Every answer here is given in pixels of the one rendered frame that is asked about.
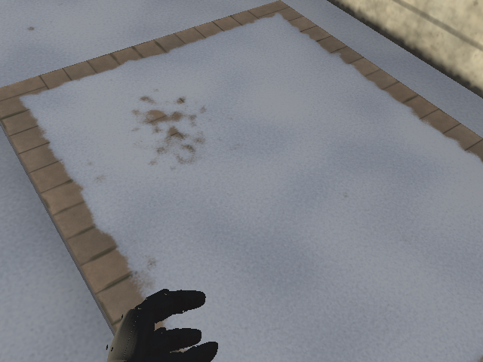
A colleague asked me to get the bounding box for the left robot hand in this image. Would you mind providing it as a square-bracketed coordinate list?
[106, 289, 218, 362]

